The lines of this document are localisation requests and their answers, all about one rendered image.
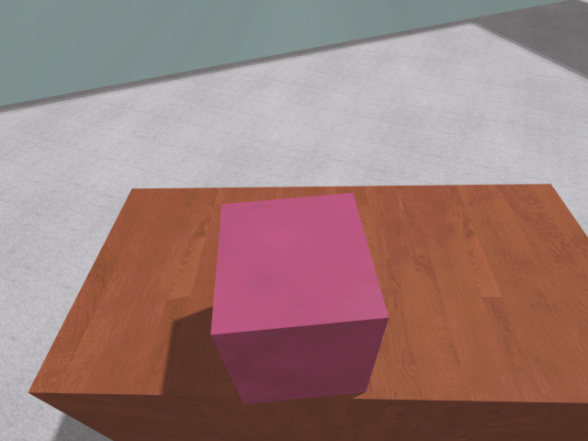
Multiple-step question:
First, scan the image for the carton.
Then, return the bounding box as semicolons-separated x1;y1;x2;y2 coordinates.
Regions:
210;193;389;404

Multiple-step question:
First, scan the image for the pedestal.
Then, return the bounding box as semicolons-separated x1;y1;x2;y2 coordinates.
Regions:
28;184;588;441

